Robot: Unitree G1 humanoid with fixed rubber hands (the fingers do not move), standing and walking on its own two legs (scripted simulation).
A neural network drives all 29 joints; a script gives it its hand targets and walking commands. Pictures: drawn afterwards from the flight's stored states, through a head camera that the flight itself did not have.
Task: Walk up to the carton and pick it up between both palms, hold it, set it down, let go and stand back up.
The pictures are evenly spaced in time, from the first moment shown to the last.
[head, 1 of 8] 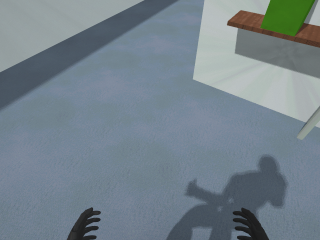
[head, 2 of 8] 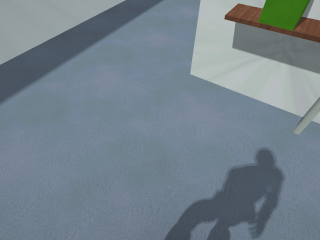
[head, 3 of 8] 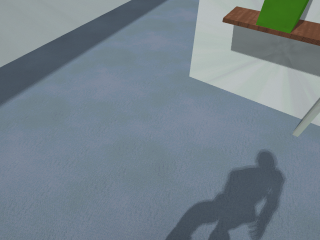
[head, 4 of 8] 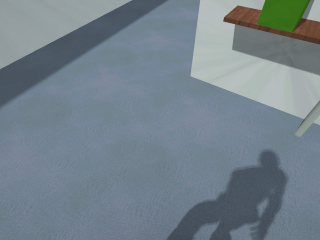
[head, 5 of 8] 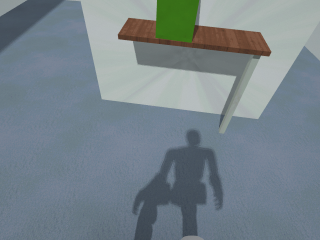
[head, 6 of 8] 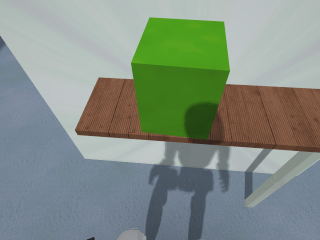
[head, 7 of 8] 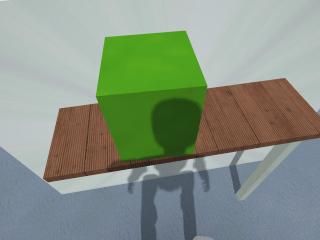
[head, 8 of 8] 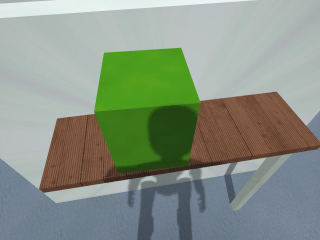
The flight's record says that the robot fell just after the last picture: no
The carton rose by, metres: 0.00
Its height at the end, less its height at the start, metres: +0.00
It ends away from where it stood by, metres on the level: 0.00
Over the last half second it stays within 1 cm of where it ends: yes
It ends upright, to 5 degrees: yes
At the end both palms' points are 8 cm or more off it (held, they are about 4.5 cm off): yes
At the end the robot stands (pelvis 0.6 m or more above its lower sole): yes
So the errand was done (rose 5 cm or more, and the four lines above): no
